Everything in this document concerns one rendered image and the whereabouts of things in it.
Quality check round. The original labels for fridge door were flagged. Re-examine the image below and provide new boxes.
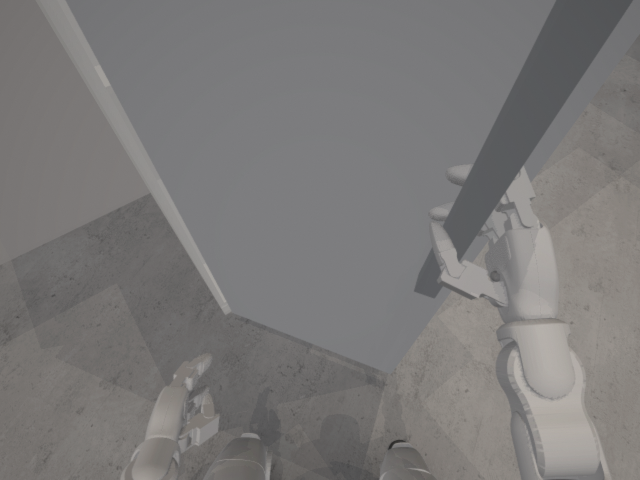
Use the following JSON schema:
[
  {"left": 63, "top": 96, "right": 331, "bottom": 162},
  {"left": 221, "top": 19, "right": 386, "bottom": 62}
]
[{"left": 66, "top": 0, "right": 640, "bottom": 374}]

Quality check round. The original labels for robot right hand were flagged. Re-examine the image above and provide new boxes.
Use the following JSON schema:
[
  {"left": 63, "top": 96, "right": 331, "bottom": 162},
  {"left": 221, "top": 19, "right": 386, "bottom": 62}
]
[{"left": 428, "top": 164, "right": 559, "bottom": 323}]

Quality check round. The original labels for robot left hand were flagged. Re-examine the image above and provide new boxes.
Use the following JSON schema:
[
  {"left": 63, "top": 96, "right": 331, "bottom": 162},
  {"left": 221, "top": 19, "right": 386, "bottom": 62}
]
[{"left": 145, "top": 353, "right": 220, "bottom": 454}]

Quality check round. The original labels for handle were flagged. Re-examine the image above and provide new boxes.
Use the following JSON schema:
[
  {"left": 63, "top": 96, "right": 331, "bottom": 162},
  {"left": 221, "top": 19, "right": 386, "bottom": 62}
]
[{"left": 414, "top": 0, "right": 633, "bottom": 299}]

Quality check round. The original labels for right robot thigh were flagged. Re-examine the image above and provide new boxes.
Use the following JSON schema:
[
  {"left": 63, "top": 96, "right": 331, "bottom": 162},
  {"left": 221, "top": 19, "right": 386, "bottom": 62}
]
[{"left": 379, "top": 447, "right": 437, "bottom": 480}]

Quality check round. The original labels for left robot forearm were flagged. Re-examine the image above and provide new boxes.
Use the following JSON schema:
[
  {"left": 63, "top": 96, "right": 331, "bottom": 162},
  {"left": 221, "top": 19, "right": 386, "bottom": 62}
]
[{"left": 120, "top": 437, "right": 181, "bottom": 480}]

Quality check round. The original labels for right robot foot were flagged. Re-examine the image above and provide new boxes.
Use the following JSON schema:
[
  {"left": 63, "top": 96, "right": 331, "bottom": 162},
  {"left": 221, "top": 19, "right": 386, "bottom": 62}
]
[{"left": 388, "top": 440, "right": 407, "bottom": 450}]

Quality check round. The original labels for right robot forearm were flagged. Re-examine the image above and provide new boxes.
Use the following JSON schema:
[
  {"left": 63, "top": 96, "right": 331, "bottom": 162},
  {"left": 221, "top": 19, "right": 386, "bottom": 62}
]
[{"left": 496, "top": 319, "right": 612, "bottom": 480}]

